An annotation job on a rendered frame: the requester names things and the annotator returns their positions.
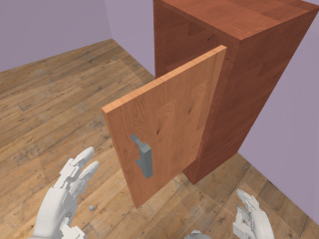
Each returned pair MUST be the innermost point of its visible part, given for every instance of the right robot shin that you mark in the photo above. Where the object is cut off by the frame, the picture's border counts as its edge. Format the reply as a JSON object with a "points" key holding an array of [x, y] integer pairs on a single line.
{"points": [[195, 231]]}

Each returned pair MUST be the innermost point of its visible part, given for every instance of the right robot hand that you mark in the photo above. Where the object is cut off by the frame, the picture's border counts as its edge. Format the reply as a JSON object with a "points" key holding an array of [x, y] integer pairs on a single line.
{"points": [[256, 223]]}

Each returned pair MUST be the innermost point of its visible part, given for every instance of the cupboard door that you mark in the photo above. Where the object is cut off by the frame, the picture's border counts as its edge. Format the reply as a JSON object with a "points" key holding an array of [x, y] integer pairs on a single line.
{"points": [[170, 115]]}

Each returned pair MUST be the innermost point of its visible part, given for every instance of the left robot hand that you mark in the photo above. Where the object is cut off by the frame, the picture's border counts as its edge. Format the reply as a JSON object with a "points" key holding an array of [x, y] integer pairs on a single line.
{"points": [[62, 197]]}

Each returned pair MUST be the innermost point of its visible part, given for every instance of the handle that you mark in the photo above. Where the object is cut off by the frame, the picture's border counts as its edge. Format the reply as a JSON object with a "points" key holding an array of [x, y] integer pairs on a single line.
{"points": [[146, 161]]}

